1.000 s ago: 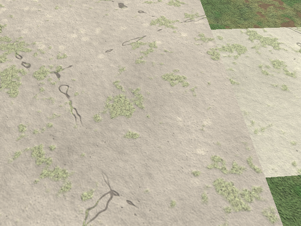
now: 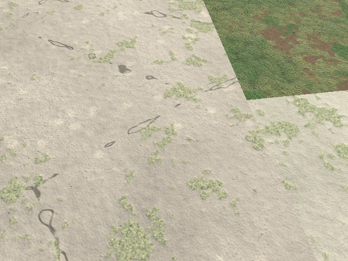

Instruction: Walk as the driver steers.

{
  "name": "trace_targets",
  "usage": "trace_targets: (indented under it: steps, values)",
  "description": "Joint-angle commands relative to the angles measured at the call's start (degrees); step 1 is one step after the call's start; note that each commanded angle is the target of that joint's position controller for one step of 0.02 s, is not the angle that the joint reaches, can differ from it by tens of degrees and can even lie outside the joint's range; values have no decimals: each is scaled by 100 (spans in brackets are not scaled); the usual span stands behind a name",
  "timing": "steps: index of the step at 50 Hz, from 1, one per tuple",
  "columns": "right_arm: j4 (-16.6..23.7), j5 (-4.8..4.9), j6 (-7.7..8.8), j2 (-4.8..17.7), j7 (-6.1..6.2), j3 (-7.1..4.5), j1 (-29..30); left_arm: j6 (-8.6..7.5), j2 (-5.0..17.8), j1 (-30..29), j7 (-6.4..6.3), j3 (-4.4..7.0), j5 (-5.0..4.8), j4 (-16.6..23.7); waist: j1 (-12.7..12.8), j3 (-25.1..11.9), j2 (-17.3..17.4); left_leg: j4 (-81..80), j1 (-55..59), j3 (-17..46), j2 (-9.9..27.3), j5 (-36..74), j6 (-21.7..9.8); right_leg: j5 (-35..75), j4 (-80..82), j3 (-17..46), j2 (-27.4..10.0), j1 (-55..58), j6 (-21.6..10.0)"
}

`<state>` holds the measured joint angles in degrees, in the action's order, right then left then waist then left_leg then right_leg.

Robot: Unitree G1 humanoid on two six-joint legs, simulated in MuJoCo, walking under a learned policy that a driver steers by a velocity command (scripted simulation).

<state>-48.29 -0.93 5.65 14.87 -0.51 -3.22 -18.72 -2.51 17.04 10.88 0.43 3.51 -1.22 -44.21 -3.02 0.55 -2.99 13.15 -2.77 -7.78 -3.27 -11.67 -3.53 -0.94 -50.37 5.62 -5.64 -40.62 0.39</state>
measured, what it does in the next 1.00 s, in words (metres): walks ahead, turning right: right foot, then left foot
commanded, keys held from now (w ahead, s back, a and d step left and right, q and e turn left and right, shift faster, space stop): w+e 0.32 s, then w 0.20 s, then e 0.48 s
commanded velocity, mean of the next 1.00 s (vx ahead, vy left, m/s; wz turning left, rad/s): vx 0.36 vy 0.00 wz -0.44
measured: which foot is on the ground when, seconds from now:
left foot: down 0.00-0.22, up 0.24-0.68, down 0.70-1.00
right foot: up 0.00-0.22, down 0.24-0.70, up 0.72-1.00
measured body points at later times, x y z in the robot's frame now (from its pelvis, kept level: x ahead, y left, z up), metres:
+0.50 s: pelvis +0.28 -0.07 +0.00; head +0.31 -0.09 +0.45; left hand +0.43 +0.18 -0.11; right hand +0.39 -0.37 -0.10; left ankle +0.44 +0.09 -0.68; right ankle +0.25 -0.14 -0.75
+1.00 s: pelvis +0.46 -0.06 -0.01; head +0.50 -0.08 +0.44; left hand +0.71 +0.13 -0.11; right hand +0.47 -0.37 -0.12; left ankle +0.58 +0.01 -0.75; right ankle +0.43 -0.20 -0.70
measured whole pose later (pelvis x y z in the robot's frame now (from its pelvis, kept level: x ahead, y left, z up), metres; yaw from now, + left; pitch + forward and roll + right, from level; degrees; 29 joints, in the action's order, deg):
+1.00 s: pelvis +0.46 -0.06 -0.01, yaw -29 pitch +1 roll +1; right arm -43.5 -1.0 0.8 15.1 1.1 -3.0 -6.0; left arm 3.8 17.7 12.4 -1.6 4.5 -0.7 -37.9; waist -0.4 4.2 -0.9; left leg 23.8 -18.7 -8.6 2.4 -6.1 -1.9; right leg -20.9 -52.7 0.2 -3.5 -30.0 3.1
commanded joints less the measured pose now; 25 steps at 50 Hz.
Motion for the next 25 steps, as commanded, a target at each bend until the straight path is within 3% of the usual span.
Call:
trace_targets:
  steps: [1,5,7,9,10,11,12,13,14,15,16,17,18,20,22,25]
  values:
    - [329,31,75,899,75,-192,312,-73,128,-409,91,-4,18,443,-5,275,529,-676,-251,299,1539,1712,-585,746,774,-259,-24,198,-38]
    - [102,108,-96,1022,107,-239,-73,-74,66,-1037,235,-45,8,818,-234,483,466,-368,678,86,1832,2188,-543,350,1360,-535,49,-204,-211]
    - [76,145,-203,1094,132,-264,-59,-70,113,-1117,316,-20,2,976,-153,438,546,11,1004,-49,1929,3092,-458,-178,1502,-766,190,-102,-358]
    - [131,168,-290,1264,198,-312,68,-37,291,-800,352,79,9,1015,128,84,802,787,1124,-226,1924,5031,-327,-780,1473,-1120,553,620,-577]
    - [159,166,-340,1329,236,-331,129,-18,468,-296,345,181,4,929,430,-226,881,1545,1048,-302,1874,5743,-257,-992,1488,-1237,775,1293,-722]
    - [200,188,-364,1328,267,-318,253,-11,754,587,286,351,-5,726,935,-673,765,2712,538,-432,1678,5565,-89,-646,1914,-1192,972,2599,-946]
    - [318,94,-299,1117,275,-226,180,52,1246,1461,153,533,1,551,1270,-1236,112,4467,-912,-434,1398,3626,146,-541,2070,82,221,4408,-1314]
    - [598,-62,-104,260,132,47,-405,-1,1730,1237,128,571,-31,612,514,-1741,-1181,6370,-3546,240,101,-2035,481,-1222,2545,3364,-1197,6312,-2453]
    - [645,146,138,772,23,-37,258,-46,1203,1476,127,439,-1,691,1023,-2175,-497,6834,-4200,1357,191,-2136,379,-1642,3168,4012,-1337,6536,-2478]
    - [842,335,257,973,-25,-91,798,-94,961,1237,121,366,39,669,1043,-1320,-271,6626,-4547,1350,469,-1574,250,-1206,3274,3102,-1145,5914,-2176]
    - [855,266,308,895,1,-64,864,-112,831,862,117,323,18,715,752,-846,237,6070,-4308,1318,716,-1106,219,-659,3297,2429,-880,5034,-1962]
    - [763,133,284,922,29,-101,817,-105,614,474,103,253,37,792,514,-523,351,5587,-3941,1241,900,-868,284,-27,3385,1860,-688,4269,-1817]
    - [720,99,206,939,21,-131,662,-110,468,274,78,191,119,885,327,-435,208,5394,-3533,1252,1022,-687,342,390,3528,1563,-564,3754,-1784]
    - [670,58,60,781,19,-117,459,-145,487,203,51,182,110,863,178,-357,140,4990,-3214,1106,1061,-516,526,907,3740,1201,-461,3183,-1803]
    - [753,27,-20,615,43,-59,690,-179,648,343,-1,214,102,744,222,-184,88,4378,-3236,992,1058,-43,686,1190,3896,790,-349,2850,-1754]
    - [881,41,-6,477,18,16,1299,-171,723,524,-59,222,73,602,477,-40,-19,2996,-3018,892,916,1247,702,899,3910,280,-34,2714,-1435]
